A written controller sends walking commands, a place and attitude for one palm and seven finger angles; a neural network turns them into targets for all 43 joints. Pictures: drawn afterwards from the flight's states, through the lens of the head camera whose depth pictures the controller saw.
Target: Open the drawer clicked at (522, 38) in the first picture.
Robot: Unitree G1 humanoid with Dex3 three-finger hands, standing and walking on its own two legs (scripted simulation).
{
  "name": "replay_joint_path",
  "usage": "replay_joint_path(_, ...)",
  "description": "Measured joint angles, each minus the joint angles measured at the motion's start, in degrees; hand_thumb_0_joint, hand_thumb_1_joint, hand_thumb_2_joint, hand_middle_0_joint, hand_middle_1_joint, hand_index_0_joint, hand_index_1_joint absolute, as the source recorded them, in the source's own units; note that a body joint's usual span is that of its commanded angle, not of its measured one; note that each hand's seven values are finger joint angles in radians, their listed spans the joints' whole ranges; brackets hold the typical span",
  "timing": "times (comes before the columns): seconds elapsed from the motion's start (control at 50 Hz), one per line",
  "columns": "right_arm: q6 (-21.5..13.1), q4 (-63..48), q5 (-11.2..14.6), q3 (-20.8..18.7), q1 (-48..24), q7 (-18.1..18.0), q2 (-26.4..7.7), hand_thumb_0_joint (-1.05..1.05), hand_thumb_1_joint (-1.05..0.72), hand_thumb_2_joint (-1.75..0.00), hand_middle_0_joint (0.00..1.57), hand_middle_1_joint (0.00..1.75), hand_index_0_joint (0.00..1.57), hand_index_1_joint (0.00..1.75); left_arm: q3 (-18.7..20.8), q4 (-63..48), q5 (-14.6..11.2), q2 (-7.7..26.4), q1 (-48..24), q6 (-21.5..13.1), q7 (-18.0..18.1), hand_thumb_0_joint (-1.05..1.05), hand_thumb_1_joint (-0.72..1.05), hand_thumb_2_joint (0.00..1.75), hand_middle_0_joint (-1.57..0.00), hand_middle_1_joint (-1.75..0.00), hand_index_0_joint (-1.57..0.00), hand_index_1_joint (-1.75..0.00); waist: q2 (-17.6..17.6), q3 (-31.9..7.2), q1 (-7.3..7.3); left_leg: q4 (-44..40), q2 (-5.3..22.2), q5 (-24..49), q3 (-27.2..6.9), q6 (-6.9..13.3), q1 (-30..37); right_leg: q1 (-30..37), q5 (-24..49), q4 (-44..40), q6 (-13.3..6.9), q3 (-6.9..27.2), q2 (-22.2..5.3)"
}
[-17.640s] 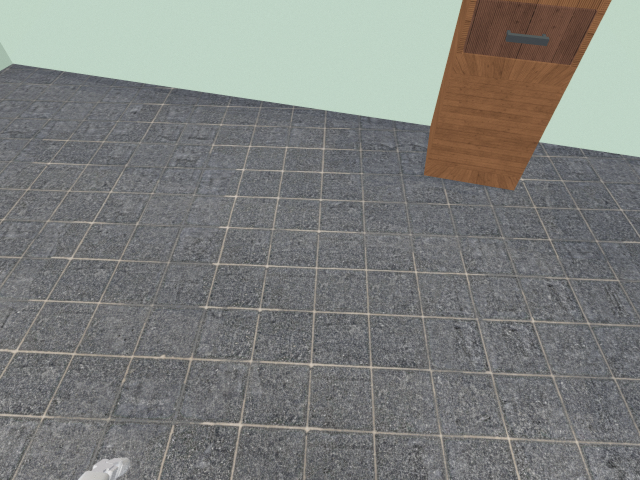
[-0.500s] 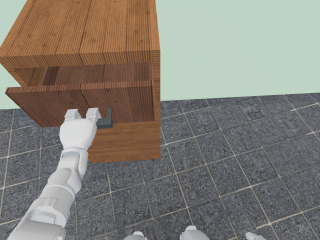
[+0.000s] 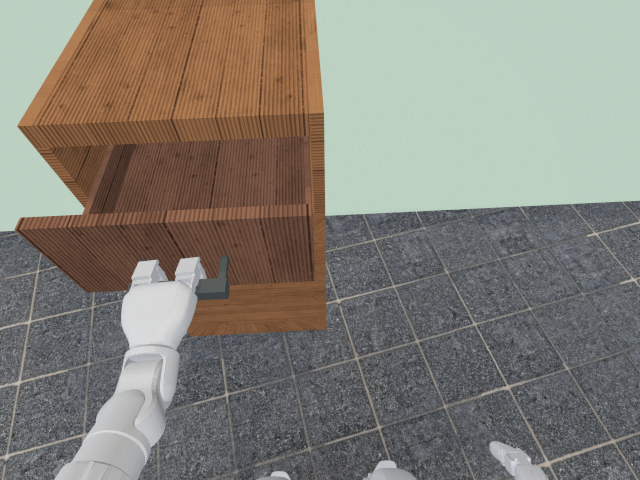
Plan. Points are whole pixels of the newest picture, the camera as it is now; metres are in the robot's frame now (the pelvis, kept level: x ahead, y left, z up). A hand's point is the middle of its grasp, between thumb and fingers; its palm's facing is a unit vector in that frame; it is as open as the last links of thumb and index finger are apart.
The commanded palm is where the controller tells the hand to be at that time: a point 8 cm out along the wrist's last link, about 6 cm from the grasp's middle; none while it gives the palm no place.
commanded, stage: pull the drawer open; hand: left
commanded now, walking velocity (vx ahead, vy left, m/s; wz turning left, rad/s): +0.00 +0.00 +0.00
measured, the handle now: (181, 277) +0.39 +0.22 -0.02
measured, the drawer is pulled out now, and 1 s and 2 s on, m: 0.15 0.26 0.30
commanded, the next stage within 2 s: open the thumb to release the handle in 1.42 s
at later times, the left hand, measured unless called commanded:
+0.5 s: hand (169, 366) +0.27 +0.21 -0.04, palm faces -0.02 -0.06 -1.00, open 5.9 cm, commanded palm +0.23 +0.22 +0.01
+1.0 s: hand (163, 410) +0.21 +0.21 -0.04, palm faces -0.03 -0.06 -1.00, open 5.8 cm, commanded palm +0.17 +0.21 +0.01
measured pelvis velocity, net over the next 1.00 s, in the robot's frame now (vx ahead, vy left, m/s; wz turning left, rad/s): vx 0.00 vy -0.02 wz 0.00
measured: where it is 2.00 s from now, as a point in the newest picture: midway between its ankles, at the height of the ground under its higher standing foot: outside the picture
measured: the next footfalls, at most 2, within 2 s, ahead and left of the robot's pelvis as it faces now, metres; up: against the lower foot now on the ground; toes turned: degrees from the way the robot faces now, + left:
none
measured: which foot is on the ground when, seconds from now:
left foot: down 0.00-1.00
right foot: down 0.00-1.00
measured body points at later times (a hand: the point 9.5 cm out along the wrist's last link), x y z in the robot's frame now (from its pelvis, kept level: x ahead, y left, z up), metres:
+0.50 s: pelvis +0.00 -0.01 +0.00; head +0.07 -0.02 +0.44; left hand +0.26 +0.21 +0.01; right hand +0.17 -0.25 -0.12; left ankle -0.03 +0.08 -0.69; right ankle +0.02 -0.10 -0.69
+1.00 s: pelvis +0.00 -0.02 -0.01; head +0.06 -0.04 +0.44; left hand +0.21 +0.21 +0.01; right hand +0.20 -0.25 -0.11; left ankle -0.03 +0.08 -0.69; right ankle +0.02 -0.10 -0.69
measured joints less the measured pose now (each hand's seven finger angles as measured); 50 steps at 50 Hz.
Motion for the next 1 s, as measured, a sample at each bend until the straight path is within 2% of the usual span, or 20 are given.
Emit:
replay_joint_path(0.24, -1.16, -1.86, 0.2, 0.54, -1.34, -0.2, 0.61, 0.01, -0.9, -0.9, 0.2, 0.3, 0.2, 0.3, 0.34, -4.52, -0.27, -0.11, 5.36, 0.45, -1.17, 0.01, 0.71, 0.8, -0.28, -1.31, -0.36, -1.31, -0.19, -0.15, 0.24, -0.51, 0.22, 0.08, 0.34, -0.34, 1.3, 0.88, -0.03, 0.07, -0.35, 0.34, 0.26)
replay_joint_path(0.46, -1.56, -2.42, -0.27, 0.47, -1.97, 0.33, 0.26, 0.01, -0.9, -0.9, 0.2, 0.3, 0.2, 0.3, 0.42, -12.83, -0.02, -0.58, 15.07, -0.06, 0.56, 0.02, 0.71, 0.8, -0.28, -1.32, -0.37, -1.3, -0.35, -0.05, 0.75, -0.11, 0.36, -0.6, 0.58, -0.56, 2.08, 1.32, -0.82, 0.94, -0.57, 0.57, 0.44)
replay_joint_path(0.62, -1.66, -2.33, -0.55, 0.63, -3.34, 0.28, 0.25, 0.01, -0.9, -0.9, 0.2, 0.3, 0.2, 0.3, -0.69, -15.66, 0.38, -1.23, 18.39, 0.7, 1.43, 0.02, 0.7, 0.82, -0.28, -1.31, -0.38, -1.32, -0.24, 0.14, 1.66, 0.91, 0.18, -1.03, 0.23, -0.74, 2.11, 1.36, -1.51, 2.16, -0.78, 0.2, 0.23)
replay_joint_path(0.78, -1.98, -3.38, -0.54, 1.41, -4.5, 0.31, 0.97, 0.01, -0.9, -0.9, 0.2, 0.3, 0.2, 0.3, -0.64, -18.38, 0.08, -1.14, 22.06, 0.9, 0.8, 0.02, 0.7, 0.8, -0.28, -1.3, -0.38, -1.32, -0.42, 0.19, 1.81, 0.77, 0.25, -1.0, 0.36, -1.0, 2.87, 1.87, -1.62, 2.44, -1.06, 0.32, 0.33)
replay_joint_path(1.0, -2.24, -4.27, -0.97, 1.56, -4.97, 0.61, 0.73, 0.01, -0.9, -0.9, 0.2, 0.3, 0.2, 0.3, -0.11, -23.25, 0.39, -0.94, 27.9, -0.41, 1.46, 0.02, 0.7, 0.8, -0.28, -1.3, -0.39, -1.32, -0.84, 0.22, 2.4, 2.13, 0.29, -1.68, 0.42, -1.27, 2.16, 0.93, -2.43, 4.18, -1.38, 0.31, 0.37)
